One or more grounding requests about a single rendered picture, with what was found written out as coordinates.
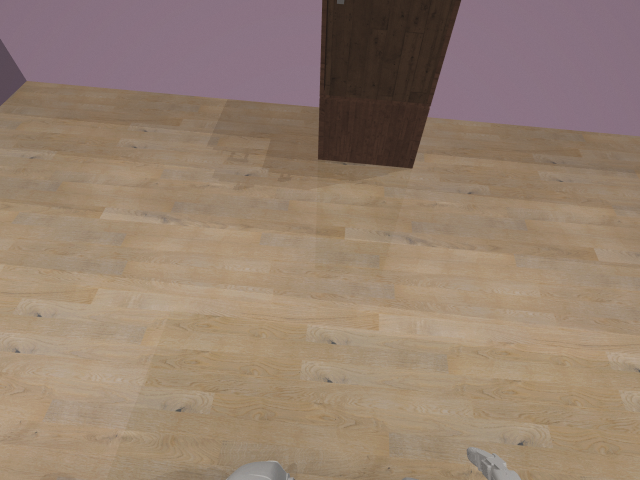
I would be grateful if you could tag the cupboard door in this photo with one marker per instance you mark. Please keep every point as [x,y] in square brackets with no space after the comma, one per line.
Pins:
[385,49]

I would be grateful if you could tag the right robot hand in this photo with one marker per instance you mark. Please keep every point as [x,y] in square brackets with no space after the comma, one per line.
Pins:
[491,465]

